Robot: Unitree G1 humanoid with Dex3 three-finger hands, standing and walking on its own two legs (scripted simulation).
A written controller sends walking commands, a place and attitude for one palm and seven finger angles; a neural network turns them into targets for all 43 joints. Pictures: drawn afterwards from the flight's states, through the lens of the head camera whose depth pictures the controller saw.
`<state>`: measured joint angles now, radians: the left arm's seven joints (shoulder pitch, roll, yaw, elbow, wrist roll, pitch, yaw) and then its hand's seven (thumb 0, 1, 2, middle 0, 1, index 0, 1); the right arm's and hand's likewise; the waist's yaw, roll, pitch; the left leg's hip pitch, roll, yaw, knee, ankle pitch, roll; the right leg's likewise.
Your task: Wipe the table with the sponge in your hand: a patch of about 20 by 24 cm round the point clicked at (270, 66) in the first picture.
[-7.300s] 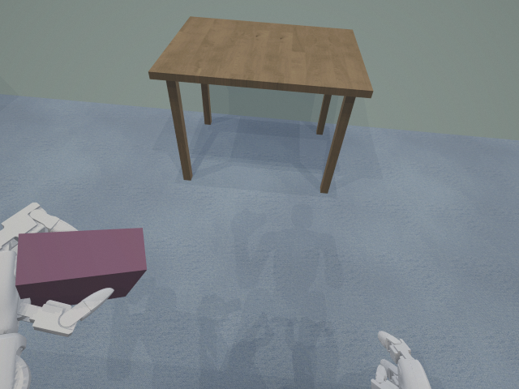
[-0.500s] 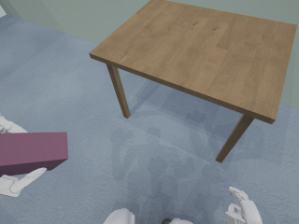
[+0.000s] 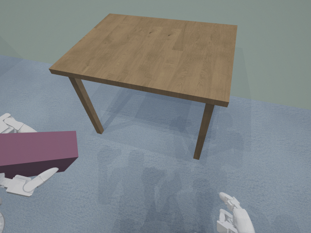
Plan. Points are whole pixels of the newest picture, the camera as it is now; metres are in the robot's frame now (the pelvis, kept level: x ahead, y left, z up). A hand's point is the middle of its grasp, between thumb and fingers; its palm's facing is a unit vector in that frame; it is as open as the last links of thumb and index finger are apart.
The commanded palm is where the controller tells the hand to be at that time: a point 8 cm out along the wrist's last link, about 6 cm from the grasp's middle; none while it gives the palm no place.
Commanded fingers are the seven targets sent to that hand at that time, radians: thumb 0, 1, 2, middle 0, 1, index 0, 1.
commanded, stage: turn to face it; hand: left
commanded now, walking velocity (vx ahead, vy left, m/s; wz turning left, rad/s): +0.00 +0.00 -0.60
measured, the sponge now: (48, 155) +0.21 +0.23 +0.16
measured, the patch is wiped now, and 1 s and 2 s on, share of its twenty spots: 0.00 0.00 0.00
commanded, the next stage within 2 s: take the last steps up to it in 0.88 s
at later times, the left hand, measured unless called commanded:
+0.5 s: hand (86, 163) +0.20 +0.15 +0.18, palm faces +0.17 -0.85 -0.49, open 9.4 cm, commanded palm +0.16 +0.18 +0.19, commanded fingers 0.00 0.10 1.30 -1.20 -1.60 -1.20 -1.60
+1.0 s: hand (169, 189) +0.17 +0.00 +0.19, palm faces -0.14 -0.82 -0.56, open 9.5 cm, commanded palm +0.14 +0.07 +0.19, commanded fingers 0.00 0.10 1.30 -1.20 -1.60 -1.20 -1.60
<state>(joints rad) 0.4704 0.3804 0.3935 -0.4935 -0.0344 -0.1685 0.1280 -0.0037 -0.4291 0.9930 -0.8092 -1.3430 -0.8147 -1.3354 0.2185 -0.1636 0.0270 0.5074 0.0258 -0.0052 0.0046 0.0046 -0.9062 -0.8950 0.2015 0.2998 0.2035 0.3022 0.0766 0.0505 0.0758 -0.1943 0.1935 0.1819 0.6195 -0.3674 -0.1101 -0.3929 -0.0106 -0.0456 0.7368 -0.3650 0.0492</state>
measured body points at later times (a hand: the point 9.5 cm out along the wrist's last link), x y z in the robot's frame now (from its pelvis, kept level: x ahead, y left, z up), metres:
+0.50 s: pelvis -0.07 -0.04 +0.01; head -0.05 -0.05 +0.45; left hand +0.18 +0.19 +0.20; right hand +0.02 -0.33 -0.08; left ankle -0.03 +0.10 -0.72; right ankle -0.03 -0.12 -0.67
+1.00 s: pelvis -0.14 -0.09 +0.01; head -0.09 -0.11 +0.46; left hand +0.17 +0.05 +0.22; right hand -0.14 -0.40 -0.08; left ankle -0.09 +0.03 -0.71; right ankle -0.11 -0.18 -0.72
